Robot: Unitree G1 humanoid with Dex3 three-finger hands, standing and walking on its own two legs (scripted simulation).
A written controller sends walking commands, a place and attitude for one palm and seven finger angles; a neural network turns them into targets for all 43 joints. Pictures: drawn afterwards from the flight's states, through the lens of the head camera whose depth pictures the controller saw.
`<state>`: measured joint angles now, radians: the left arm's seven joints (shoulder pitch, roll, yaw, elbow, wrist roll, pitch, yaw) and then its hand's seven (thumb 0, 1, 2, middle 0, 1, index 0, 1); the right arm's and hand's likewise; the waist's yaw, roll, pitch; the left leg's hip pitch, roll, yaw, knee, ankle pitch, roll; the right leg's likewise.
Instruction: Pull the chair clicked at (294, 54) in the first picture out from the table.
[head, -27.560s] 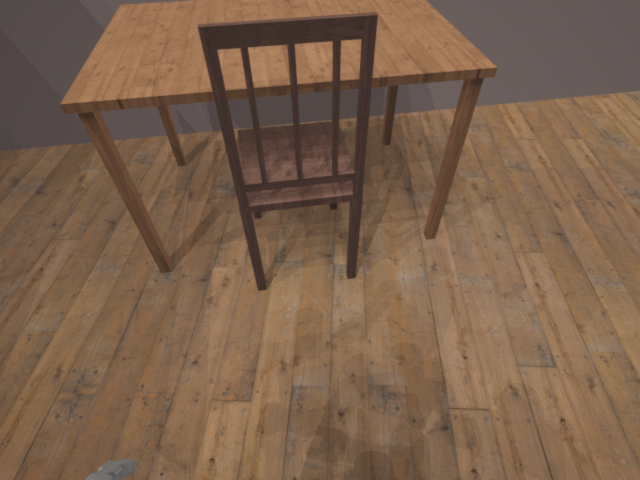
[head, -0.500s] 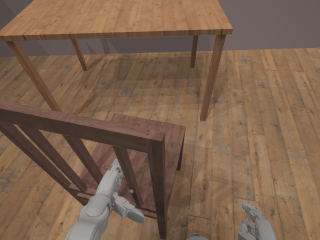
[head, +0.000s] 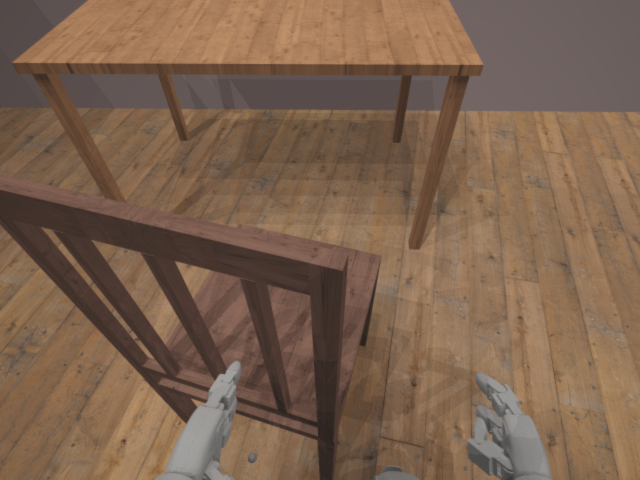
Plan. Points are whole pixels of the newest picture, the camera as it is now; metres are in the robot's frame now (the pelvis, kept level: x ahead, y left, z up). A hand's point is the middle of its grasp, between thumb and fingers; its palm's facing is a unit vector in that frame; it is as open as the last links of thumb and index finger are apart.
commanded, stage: draw the fingers out of the gap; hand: left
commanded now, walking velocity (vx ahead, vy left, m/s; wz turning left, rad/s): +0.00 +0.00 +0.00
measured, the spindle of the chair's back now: (200, 336) +0.30 +0.18 +0.00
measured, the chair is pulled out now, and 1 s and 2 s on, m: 0.61 0.61 0.61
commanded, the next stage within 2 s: draw the hand back to the body in 0.04 s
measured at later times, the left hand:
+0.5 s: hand (203, 444) +0.16 +0.12 +0.06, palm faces +0.01 -1.00 -0.07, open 17.5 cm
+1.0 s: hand (83, 396) +0.18 +0.21 +0.14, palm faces +0.28 -0.89 -0.37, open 14.5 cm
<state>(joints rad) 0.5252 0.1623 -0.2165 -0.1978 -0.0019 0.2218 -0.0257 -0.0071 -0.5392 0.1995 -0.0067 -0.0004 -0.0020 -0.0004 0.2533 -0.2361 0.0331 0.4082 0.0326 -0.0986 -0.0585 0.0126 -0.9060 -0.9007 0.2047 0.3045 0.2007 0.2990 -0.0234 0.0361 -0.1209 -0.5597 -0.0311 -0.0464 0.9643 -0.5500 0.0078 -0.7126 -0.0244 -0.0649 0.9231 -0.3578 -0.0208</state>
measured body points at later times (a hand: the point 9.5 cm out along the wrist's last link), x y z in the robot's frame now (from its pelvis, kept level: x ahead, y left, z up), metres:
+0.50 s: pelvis -0.02 +0.01 -0.04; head +0.02 -0.01 +0.41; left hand +0.16 +0.18 +0.07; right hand +0.18 -0.21 -0.10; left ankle -0.04 +0.12 -0.68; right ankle +0.06 -0.11 -0.68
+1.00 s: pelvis +0.01 +0.01 +0.03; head -0.01 -0.01 +0.47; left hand +0.16 +0.26 +0.16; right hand +0.20 -0.22 -0.04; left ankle -0.04 +0.12 -0.68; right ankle +0.06 -0.11 -0.68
